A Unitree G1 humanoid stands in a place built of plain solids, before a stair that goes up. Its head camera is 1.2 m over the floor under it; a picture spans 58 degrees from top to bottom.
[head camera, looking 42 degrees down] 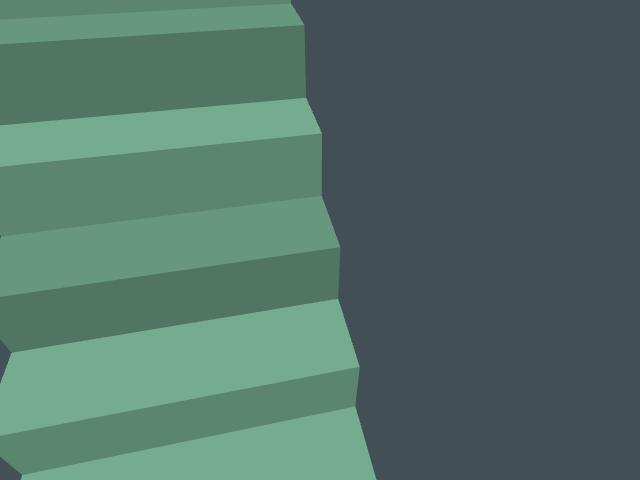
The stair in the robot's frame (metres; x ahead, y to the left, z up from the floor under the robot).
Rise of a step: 0.21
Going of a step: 0.23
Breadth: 0.99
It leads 12 degrees to the left of straight ahead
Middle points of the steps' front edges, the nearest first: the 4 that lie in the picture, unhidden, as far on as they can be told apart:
0.52 0.33 0.21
0.74 0.38 0.42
0.97 0.43 0.63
1.20 0.48 0.84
